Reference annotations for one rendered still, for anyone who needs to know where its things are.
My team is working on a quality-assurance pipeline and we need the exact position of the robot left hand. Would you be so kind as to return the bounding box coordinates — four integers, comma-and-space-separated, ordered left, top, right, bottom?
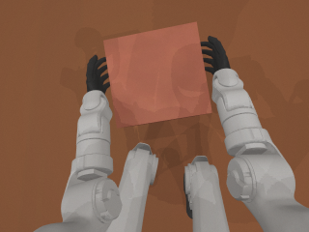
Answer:
86, 55, 110, 95

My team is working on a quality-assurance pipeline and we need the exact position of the right robot upper arm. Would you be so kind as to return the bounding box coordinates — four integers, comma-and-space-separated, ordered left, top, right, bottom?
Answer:
226, 154, 309, 232

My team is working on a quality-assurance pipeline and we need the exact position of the right robot forearm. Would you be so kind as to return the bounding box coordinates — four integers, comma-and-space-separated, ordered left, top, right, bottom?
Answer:
211, 68, 295, 180

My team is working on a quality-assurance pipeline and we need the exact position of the robot left shin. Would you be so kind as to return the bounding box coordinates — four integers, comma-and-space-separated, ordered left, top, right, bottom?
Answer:
124, 142, 153, 169

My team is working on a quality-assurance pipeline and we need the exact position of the carton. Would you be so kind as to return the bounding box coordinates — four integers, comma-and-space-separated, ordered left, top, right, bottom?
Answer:
103, 21, 212, 129

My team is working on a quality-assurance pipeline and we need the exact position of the left robot forearm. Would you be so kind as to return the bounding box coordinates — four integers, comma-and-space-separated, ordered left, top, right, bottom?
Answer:
61, 90, 114, 214

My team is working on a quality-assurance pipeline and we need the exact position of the robot right hand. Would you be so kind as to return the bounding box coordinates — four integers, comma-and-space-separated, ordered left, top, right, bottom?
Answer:
200, 36, 231, 74

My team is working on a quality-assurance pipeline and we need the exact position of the left robot thigh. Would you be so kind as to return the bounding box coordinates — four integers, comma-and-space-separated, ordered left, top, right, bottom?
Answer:
105, 148, 158, 232

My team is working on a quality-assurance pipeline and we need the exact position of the left robot upper arm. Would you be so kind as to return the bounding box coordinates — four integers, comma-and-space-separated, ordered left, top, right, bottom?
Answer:
34, 177, 123, 232

